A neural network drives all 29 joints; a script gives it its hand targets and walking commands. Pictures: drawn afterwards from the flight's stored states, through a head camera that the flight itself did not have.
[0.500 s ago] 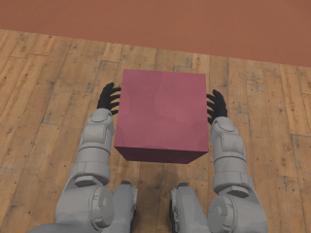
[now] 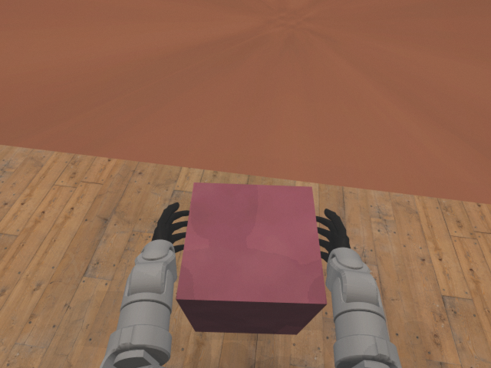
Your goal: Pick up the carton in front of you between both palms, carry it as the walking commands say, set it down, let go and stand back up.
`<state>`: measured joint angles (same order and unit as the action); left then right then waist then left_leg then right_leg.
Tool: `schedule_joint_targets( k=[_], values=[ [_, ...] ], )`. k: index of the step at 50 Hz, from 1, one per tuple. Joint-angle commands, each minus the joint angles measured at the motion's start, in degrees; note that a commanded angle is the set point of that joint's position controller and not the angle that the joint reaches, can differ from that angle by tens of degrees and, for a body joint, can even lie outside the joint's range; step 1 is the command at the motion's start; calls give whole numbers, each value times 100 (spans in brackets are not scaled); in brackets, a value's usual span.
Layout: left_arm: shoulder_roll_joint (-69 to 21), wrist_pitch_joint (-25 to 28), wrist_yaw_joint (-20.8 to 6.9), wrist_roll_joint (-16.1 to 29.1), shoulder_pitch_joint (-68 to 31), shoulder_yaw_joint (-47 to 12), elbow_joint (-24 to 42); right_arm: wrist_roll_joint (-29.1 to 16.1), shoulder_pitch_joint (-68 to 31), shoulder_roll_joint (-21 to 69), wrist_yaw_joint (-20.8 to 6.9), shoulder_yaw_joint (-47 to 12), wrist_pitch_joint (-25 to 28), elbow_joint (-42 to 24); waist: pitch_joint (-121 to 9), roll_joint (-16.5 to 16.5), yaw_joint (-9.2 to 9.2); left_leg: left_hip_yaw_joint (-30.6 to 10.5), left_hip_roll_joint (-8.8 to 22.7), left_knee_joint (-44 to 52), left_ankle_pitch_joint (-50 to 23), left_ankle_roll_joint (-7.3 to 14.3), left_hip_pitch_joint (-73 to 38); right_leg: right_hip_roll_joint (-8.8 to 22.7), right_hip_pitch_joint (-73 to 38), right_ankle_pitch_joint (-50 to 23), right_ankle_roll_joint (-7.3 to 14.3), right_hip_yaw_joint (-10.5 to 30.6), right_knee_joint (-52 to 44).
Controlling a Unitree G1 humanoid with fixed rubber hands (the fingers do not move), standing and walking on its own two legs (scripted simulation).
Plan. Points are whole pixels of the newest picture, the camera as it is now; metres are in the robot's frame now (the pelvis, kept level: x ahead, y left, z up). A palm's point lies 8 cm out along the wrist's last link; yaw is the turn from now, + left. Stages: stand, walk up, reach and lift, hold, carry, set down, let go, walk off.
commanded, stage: reach and lift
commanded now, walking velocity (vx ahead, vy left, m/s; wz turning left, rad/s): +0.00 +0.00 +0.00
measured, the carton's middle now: (249, 264) +0.31 +0.00 -0.07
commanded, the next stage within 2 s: hold in 1.10 s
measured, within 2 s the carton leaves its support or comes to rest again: neither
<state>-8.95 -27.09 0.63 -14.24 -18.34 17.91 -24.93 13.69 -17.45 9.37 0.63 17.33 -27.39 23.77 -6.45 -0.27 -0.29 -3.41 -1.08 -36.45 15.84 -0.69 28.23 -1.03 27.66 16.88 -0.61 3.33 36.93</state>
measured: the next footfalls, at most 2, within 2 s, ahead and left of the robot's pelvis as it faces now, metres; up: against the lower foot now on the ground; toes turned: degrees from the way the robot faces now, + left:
left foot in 1.94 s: +0.16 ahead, +0.10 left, +0.00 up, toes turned +9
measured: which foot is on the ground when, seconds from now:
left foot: down 0.00-1.00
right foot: down 0.00-1.00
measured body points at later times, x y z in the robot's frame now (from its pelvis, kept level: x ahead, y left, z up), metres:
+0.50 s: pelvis -0.01 +0.00 +0.02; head -0.03 +0.00 +0.47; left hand +0.31 +0.15 +0.04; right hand +0.31 -0.15 +0.04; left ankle +0.02 +0.13 -0.72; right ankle +0.02 -0.13 -0.72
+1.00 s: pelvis +0.01 +0.00 +0.02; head -0.02 +0.00 +0.47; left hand +0.31 +0.15 +0.05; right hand +0.31 -0.15 +0.05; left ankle +0.02 +0.13 -0.72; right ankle +0.02 -0.13 -0.72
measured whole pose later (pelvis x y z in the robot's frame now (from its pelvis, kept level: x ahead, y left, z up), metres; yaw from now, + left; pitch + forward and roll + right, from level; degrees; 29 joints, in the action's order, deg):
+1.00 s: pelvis +0.01 +0.00 +0.02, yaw +0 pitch -6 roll +0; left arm -8.7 -38.6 -0.3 -16.2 -15.0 13.3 -16.0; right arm 16.1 -14.8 8.7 -1.2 13.0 -38.6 15.9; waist 1.8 -0.2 -0.2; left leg -3.5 -0.8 -20.6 10.6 -0.5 4.3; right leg -0.5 3.7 11.6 -0.6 3.6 20.9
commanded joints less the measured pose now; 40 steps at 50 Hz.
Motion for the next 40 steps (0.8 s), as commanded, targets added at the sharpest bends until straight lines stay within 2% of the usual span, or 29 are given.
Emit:
schedule_joint_targets(
  k=[1,4,8,13,23,40],
  values=[
    [-5627,-152,-1406,1098,-2561,-3576,102,-1059,-2583,5673,-1376,-3536,-138,-36,-1821,12,0,-98,-480,758,-1764,70,-1733,-468,-1485,-1832,-9,97,-824],
    [-5552,-398,-1412,1120,-2389,-3570,317,-1065,-2384,5588,-1387,-3514,-375,-174,-1325,10,7,-106,-453,1103,-1596,78,-1983,-436,-1790,-1689,18,110,-1170],
    [-5406,-629,-1455,955,-2323,-3234,184,-902,-2373,5423,-1423,-3175,-589,-69,-547,14,-7,-83,-433,1398,-970,106,-2060,-393,-1792,-1060,75,105,-1490],
    [-5431,-635,-1547,852,-2872,-2950,92,-791,-2914,5446,-1507,-2876,-608,23,-340,1,3,-36,-407,1442,-437,151,-2033,-365,-1783,-503,111,62,-1544],
    [-5510,-646,-1546,869,-3214,-3062,182,-808,-3284,5455,-1535,-3002,-603,-81,-711,24,8,-8,-400,1480,-531,107,-2290,-391,-2057,-615,100,12,-1551],
    [-5347,-868,-1415,1038,-2397,-3304,812,-943,-2493,5201,-1457,-3213,-808,-710,-753,46,3,-65,-437,1688,-1670,31,-2807,-447,-2515,-1628,44,47,-1754]
  ],
)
